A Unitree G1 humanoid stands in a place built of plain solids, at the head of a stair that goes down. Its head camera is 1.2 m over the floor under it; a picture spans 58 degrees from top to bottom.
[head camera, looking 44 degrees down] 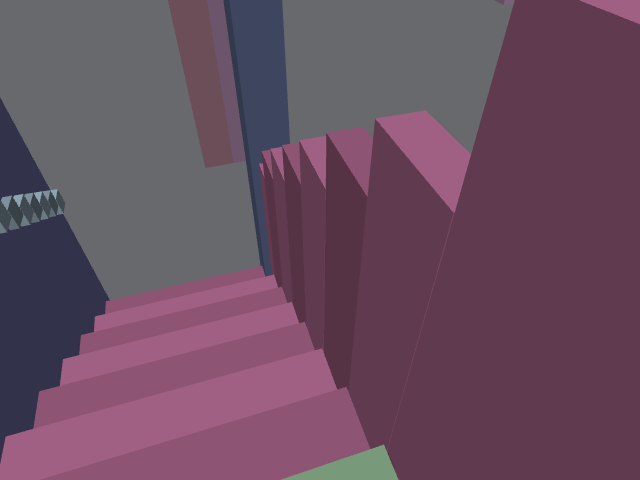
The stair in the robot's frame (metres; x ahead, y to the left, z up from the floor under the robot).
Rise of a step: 0.18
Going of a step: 0.27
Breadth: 1.17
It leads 18 degrees to the left of straight ahead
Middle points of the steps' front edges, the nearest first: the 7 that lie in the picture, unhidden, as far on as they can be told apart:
0.53 0.47 -0.17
0.79 0.55 -0.35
1.05 0.63 -0.53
1.30 0.71 -0.70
1.56 0.79 -0.88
1.82 0.87 -1.05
2.07 0.95 -1.23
